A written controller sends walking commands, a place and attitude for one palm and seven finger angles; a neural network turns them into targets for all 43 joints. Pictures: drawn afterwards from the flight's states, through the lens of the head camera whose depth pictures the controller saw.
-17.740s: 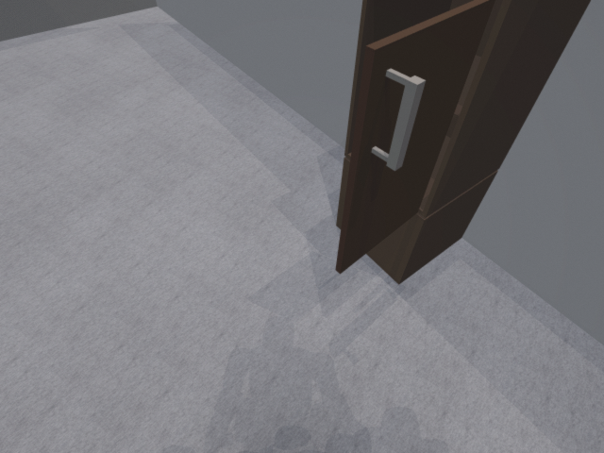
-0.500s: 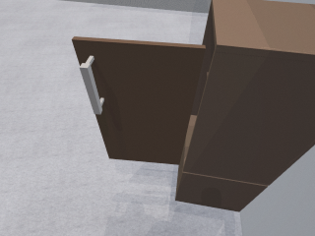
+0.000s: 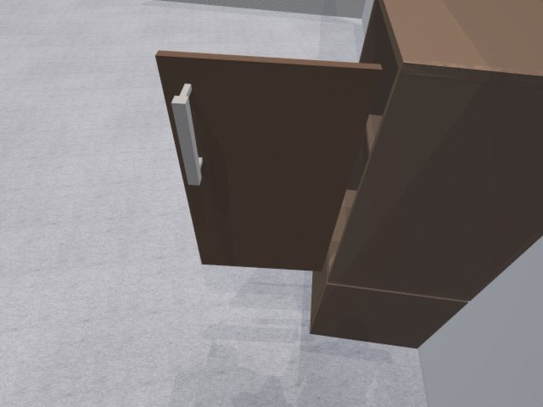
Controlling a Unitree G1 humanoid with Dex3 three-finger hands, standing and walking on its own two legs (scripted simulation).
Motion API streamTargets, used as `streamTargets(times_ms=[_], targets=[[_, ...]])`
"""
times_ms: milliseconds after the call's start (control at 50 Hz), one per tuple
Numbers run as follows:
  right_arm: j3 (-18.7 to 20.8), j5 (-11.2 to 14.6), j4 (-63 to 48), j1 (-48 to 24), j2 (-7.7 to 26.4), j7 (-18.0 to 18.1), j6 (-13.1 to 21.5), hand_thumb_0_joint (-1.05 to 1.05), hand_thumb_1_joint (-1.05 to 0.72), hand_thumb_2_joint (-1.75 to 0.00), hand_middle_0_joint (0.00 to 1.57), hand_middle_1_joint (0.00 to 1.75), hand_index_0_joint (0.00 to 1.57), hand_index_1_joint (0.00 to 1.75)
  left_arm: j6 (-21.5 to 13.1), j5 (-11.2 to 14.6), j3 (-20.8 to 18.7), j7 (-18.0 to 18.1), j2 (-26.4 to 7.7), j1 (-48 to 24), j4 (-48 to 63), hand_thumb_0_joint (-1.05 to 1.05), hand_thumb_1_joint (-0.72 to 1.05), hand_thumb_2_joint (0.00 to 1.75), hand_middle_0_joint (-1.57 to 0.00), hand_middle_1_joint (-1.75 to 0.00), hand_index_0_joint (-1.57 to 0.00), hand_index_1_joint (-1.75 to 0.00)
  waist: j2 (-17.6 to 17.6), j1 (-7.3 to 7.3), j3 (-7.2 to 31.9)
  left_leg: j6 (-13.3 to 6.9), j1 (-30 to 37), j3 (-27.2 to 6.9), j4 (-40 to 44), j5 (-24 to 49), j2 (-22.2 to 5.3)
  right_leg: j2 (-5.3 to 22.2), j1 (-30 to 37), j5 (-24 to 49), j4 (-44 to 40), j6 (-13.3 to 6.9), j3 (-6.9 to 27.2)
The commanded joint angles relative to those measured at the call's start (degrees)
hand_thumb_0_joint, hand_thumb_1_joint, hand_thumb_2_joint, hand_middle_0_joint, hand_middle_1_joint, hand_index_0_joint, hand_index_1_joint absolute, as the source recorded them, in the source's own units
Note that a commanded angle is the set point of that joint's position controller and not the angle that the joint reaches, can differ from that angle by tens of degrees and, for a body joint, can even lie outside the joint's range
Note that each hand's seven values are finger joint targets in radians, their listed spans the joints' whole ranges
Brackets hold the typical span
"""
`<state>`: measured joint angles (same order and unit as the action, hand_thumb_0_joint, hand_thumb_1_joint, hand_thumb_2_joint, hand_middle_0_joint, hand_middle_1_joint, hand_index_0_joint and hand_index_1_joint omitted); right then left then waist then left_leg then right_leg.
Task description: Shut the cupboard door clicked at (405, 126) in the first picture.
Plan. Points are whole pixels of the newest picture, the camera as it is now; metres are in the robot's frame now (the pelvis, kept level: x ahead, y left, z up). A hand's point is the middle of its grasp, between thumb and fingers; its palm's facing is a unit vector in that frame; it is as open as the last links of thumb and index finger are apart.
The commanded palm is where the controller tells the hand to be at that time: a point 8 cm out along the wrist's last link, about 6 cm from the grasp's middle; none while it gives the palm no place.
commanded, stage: shuffle to correct the standing spot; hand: left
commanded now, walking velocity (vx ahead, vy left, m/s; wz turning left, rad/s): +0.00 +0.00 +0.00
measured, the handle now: (191, 137) +0.50 +0.18 +0.13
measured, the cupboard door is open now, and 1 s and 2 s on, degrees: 95 95 95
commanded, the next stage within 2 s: come to a stop and stand still in 0.42 s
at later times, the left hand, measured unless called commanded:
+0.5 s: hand out of the picture -0.06 +0.14 -0.18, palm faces +0.06 -0.99 -0.14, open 7.4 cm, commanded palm none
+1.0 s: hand out of the picture +0.14 +0.16 -0.17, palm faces -0.01 -0.97 -0.26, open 7.3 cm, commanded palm none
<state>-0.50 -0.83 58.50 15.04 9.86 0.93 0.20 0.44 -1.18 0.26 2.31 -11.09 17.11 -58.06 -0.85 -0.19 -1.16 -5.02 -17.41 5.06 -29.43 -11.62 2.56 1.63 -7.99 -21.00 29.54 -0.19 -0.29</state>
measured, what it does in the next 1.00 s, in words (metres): steps on the spot: right foot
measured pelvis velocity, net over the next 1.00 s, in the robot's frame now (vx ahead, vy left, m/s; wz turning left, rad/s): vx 0.07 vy -0.03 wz -0.01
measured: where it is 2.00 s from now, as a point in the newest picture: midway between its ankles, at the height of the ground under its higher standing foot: outside the picture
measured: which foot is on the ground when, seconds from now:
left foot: down 0.00-1.00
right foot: down 0.00-0.60, up 0.62-0.76, down 0.78-1.00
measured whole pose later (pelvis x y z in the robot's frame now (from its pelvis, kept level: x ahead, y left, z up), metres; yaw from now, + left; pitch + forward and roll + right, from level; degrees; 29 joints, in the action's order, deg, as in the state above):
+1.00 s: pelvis +0.07 -0.03 +0.00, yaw -1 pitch +1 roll +1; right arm 0.8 -0.6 60.2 12.5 8.9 1.6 -0.2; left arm 0.4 -0.8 -1.2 2.2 -12.4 9.8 -56.4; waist -1.2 0.5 -4.6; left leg -1.6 -14.1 4.7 -32.5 -19.1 1.0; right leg 2.5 -17.6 -18.2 35.2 0.0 -2.0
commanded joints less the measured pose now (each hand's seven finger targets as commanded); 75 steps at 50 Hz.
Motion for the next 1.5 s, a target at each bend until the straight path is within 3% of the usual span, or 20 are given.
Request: streamTargets(times_ms=[0,120,320,420,500,540,560,580,600,640,700,740,780,880,1080,1360,1380,1400,1440,1480], targets=[[1.9,-0.1,-3.0,-0.3,8.8,0.3,0.5,0.00,-0.90,-0.90,0.20,0.30,0.20,0.30,0.0,-0.3,-0.7,0.0,-4.8,7.3,0.5,0.00,0.90,0.90,-0.20,-0.30,-0.20,-0.30,4.2,-1.36,-3.5,0.0,-1.8,-17.4,18.4,-21.1,-10.5,0.4,-4.9,-3.1,-2.4,-2.2,0.5],[1.7,-0.1,-0.7,1.2,7.8,0.1,0.3,0.00,-0.90,-0.90,0.20,0.30,0.20,0.30,-0.5,-0.2,-0.3,-0.3,-4.1,9.0,-1.5,0.00,0.90,0.90,-0.20,-0.30,-0.20,-0.30,1.0,-0.58,-0.2,0.8,3.6,-15.1,17.0,-19.2,-9.9,0.9,-6.0,-4.8,-4.8,-2.4,1.2],[2.2,0.0,0.9,0.8,7.3,0.2,0.7,0.00,-0.90,-0.90,0.20,0.30,0.20,0.30,-1.3,-0.3,-0.4,-1.1,-2.9,13.6,-4.8,0.00,0.90,0.90,-0.20,-0.30,-0.20,-0.30,1.3,-0.90,-3.5,-0.6,0.9,-13.6,12.6,-20.2,-10.2,1.5,-7.6,-6.9,-6.2,-3.9,2.9],[1.4,0.2,-0.2,-0.4,3.7,-0.1,1.8,0.00,-0.90,-0.90,0.20,0.30,0.20,0.30,-2.1,-0.1,-1.0,-0.7,-4.8,14.5,-5.7,0.00,0.90,0.90,-0.20,-0.30,-0.20,-0.30,-9.3,-0.58,-5.6,1.8,-5.6,-2.0,-4.5,-8.0,-3.7,8.2,-3.8,-4.7,-13.7,-7.2,13.1],[1.2,0.0,-0.2,-0.1,2.5,-0.2,2.6,0.00,-0.90,-0.90,0.20,0.30,0.20,0.30,-2.4,-0.4,-1.4,-0.4,-4.9,14.5,-5.9,0.00,0.90,0.90,-0.20,-0.30,-0.20,-0.30,-5.2,0.32,-5.9,1.7,-4.1,0.5,-5.1,-5.1,-3.4,8.2,-2.8,10.8,-7.6,-7.7,9.7],[1.6,0.1,3.0,7.3,5.5,0.6,3.4,0.00,-0.90,-0.90,0.20,0.30,0.20,0.30,-2.4,-0.2,-1.0,-0.4,-2.9,12.2,-4.8,0.00,0.90,0.90,-0.20,-0.30,-0.20,-0.30,6.5,3.00,-1.4,-1.1,12.4,-8.2,0.5,16.6,-9.0,1.4,-10.6,20.7,8.0,-3.5,0.9],[1.8,-0.1,4.7,13.0,7.9,1.6,3.5,0.00,-0.90,-0.90,0.20,0.30,0.20,0.30,-2.7,0.1,-0.6,0.0,-1.7,10.9,-4.0,0.00,0.90,0.90,-0.20,-0.30,-0.20,-0.30,15.0,4.03,2.1,-6.0,20.5,-18.2,2.3,38.4,-16.6,-1.8,-16.7,11.3,18.8,-1.0,-3.5],[1.1,0.1,5.7,15.0,7.2,2.4,3.3,0.00,-0.90,-0.90,0.20,0.30,0.20,0.30,-2.7,0.4,-0.1,0.6,-1.7,8.5,-3.1,0.00,0.90,0.90,-0.20,-0.30,-0.20,-0.30,18.2,3.91,1.9,-9.3,23.3,-22.0,5.0,58.7,-21.2,-1.6,-21.7,-11.8,25.7,-0.4,-1.3],[0.3,0.2,5.6,12.6,5.8,2.7,2.9,0.00,-0.90,-0.90,0.20,0.30,0.20,0.30,-2.3,0.5,-0.5,1.0,-2.2,7.0,-3.2,0.00,0.90,0.90,-0.20,-0.30,-0.20,-0.30,13.3,2.52,0.5,-9.9,20.6,-19.0,3.8,65.4,-22.0,1.1,-20.4,-13.8,25.5,-0.6,1.6],[0.5,0.4,3.2,5.6,4.9,2.8,2.6,0.00,-0.90,-0.90,0.20,0.30,0.20,0.30,-1.3,0.5,-0.7,0.8,-0.4,5.9,-2.7,0.00,0.90,0.90,-0.20,-0.30,-0.20,-0.30,7.2,0.22,-3.6,-7.9,11.4,-13.8,5.4,57.0,-19.4,2.6,-14.4,-9.7,15.8,0.2,0.9],[1.4,0.7,1.1,0.3,6.9,2.5,2.3,0.00,-0.90,-0.90,0.20,0.30,0.20,0.30,-0.8,0.2,-1.2,0.4,-0.7,9.5,-3.7,0.00,0.90,0.90,-0.20,-0.30,-0.20,-0.30,4.4,-2.79,-0.6,-3.4,5.7,-8.8,4.0,40.1,-14.4,1.4,-3.4,10.1,2.0,0.6,-2.0],[1.8,0.8,0.5,0.7,5.1,2.2,1.9,0.00,-0.90,-0.90,0.20,0.30,0.20,0.30,-1.2,-0.1,-1.6,0.4,-2.9,9.7,-2.9,0.00,0.90,0.90,-0.20,-0.30,-0.20,-0.30,-1.7,-2.68,0.4,0.7,2.6,-6.9,1.4,23.8,-10.1,3.8,0.3,28.2,-1.8,-0.6,2.3],[2.1,0.7,0.3,2.5,3.8,1.6,1.0,0.00,-0.90,-0.90,0.20,0.30,0.20,0.30,-1.1,0.0,-1.9,0.0,-5.9,5.8,-1.1,0.00,0.90,0.90,-0.20,-0.30,-0.20,-0.30,-3.4,-0.69,0.8,3.5,0.7,-4.4,-0.4,4.8,-5.2,10.5,-2.7,37.2,0.6,-5.8,7.5],[2.3,0.2,0.3,2.9,3.5,1.2,0.3,0.00,-0.90,-0.90,0.20,0.30,0.20,0.30,-0.8,0.2,-2.4,0.2,-7.1,1.4,1.9,0.00,0.90,0.90,-0.20,-0.30,-0.20,-0.30,-4.7,-0.51,5.5,4.0,4.2,-3.7,-2.5,12.8,-5.8,9.9,-1.1,40.6,1.9,-5.1,5.8],[2.2,-0.3,-2.1,-0.8,5.6,0.5,0.1,0.00,-0.90,-0.90,0.20,0.30,0.20,0.30,0.4,0.0,-2.3,0.0,-6.1,-3.4,4.7,0.00,0.90,0.90,-0.20,-0.30,-0.20,-0.30,1.0,-1.06,0.9,2.2,1.4,-8.2,6.5,5.9,-9.1,4.4,-4.7,13.2,-0.5,-1.8,3.3],[1.2,0.1,-0.1,0.1,5.5,0.3,0.8,0.00,-0.90,-0.90,0.20,0.30,0.20,0.30,-0.9,0.1,-1.5,-0.6,-5.7,-0.4,1.1,0.00,0.90,0.90,-0.20,-0.30,-0.20,-0.30,0.7,-0.46,-1.7,3.1,3.9,-7.2,11.0,-2.9,-8.1,4.5,-5.9,7.0,-8.7,-1.5,4.5],[2.0,0.8,-3.1,-3.2,8.5,-0.1,1.1,0.00,-0.90,-0.90,0.20,0.30,0.20,0.30,-1.5,-0.1,-0.9,1.5,-5.3,4.6,-1.7,0.00,0.90,0.90,-0.20,-0.30,-0.20,-0.30,5.0,-1.24,-0.4,4.8,3.5,-4.1,1.7,-0.2,-9.6,6.4,-5.0,13.3,-6.5,-1.1,3.1],[1.3,0.2,-4.6,-1.3,4.9,-0.5,0.7,0.00,-0.90,-0.90,0.20,0.30,0.20,0.30,-2.2,0.3,-1.0,1.0,-8.0,1.5,1.2,0.00,0.90,0.90,-0.20,-0.30,-0.20,-0.30,3.5,0.36,3.1,4.9,2.8,-5.7,1.7,-5.9,-5.7,8.0,-5.0,5.3,-7.4,-2.9,7.8],[0.8,-0.4,-3.8,2.3,4.5,-0.4,1.5,0.00,-0.90,-0.90,0.20,0.30,0.20,0.30,-2.6,0.3,-0.9,0.1,-7.6,-0.4,1.4,0.00,0.90,0.90,-0.20,-0.30,-0.20,-0.30,8.9,1.55,3.1,3.7,5.1,-6.8,4.5,0.9,-7.2,6.3,-7.1,5.6,-5.9,-4.2,5.3],[0.8,0.0,-4.3,2.1,5.6,-0.2,1.5,0.00,-0.90,-0.90,0.20,0.30,0.20,0.30,-2.4,0.5,-0.6,-0.2,-6.8,0.2,0.9,0.00,0.90,0.90,-0.20,-0.30,-0.20,-0.30,6.5,1.06,1.6,2.8,3.3,-8.5,6.7,-0.1,-8.2,4.6,-5.8,5.8,-5.3,-3.2,3.5]])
